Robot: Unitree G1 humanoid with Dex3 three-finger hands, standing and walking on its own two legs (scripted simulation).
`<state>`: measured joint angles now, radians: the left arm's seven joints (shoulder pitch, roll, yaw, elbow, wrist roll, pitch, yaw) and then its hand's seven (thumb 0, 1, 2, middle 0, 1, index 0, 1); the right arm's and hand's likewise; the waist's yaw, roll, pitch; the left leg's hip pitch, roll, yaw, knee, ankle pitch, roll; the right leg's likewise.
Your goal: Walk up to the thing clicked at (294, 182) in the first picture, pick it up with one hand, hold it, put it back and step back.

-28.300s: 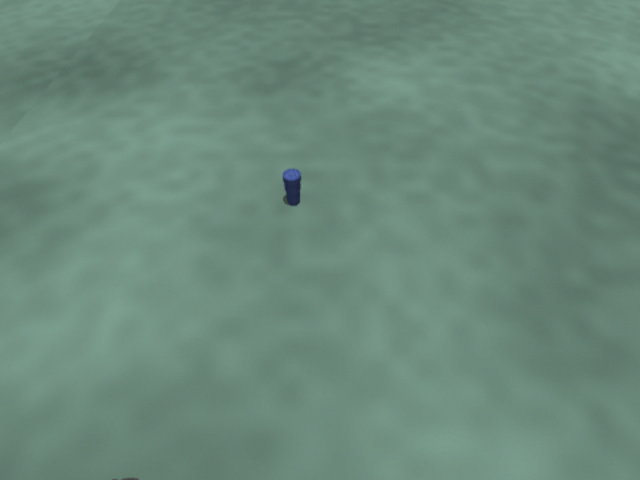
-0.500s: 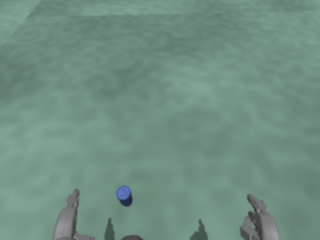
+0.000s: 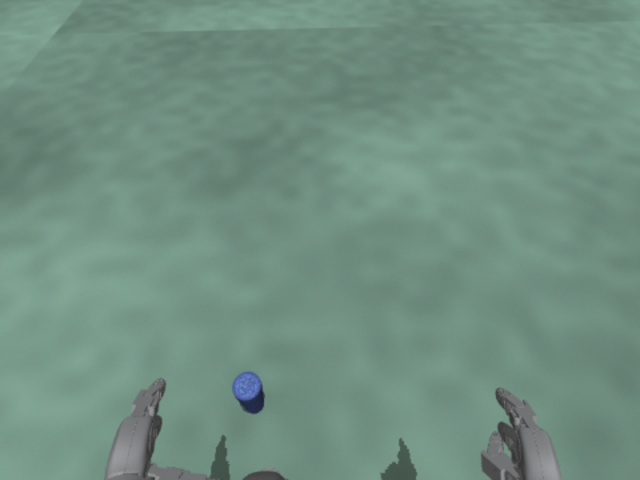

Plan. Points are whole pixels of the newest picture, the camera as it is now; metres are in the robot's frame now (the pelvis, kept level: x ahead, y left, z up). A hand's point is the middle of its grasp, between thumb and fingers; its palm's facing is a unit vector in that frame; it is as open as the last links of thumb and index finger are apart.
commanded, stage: stand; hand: left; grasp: from the side
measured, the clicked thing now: (251, 395) +0.42 +0.21 -0.65
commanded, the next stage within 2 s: none
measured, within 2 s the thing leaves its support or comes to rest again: neither
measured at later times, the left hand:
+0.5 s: hand out of the picture +0.09 +0.25 -0.11, palm faces -0.02 -0.94 -0.35, open 7.6 cm
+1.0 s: hand out of the picture +0.01 +0.26 -0.11, palm faces -0.01 -0.94 -0.35, open 7.4 cm
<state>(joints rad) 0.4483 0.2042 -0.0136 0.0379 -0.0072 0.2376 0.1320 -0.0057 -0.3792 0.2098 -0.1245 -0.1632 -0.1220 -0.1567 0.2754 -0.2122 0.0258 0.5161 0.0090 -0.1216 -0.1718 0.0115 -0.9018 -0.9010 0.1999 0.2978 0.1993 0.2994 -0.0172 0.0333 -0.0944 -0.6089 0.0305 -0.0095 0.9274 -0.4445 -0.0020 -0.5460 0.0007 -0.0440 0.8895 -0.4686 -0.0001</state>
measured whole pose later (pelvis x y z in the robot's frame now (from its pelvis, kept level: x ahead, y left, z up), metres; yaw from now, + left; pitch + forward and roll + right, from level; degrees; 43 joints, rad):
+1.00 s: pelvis -0.02 +0.02 +0.05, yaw +1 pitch -3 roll +0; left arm 0.19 0.32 0.00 1.12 0.03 -0.01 0.01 0.01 0.91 0.90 -0.20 -0.30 -0.20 -0.30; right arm 0.14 -0.32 -0.02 1.13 -0.03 0.00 0.00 0.00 -0.91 -0.90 0.20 0.30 0.20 0.30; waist 0.01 0.01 0.04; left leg -0.16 -0.03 0.02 0.36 -0.14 0.03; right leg -0.13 -0.05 -0.03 0.39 -0.20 0.03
